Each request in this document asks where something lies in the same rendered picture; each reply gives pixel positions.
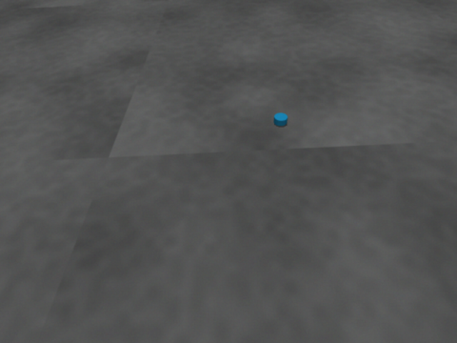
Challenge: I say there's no tin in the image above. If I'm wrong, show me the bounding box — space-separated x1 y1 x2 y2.
273 113 288 126

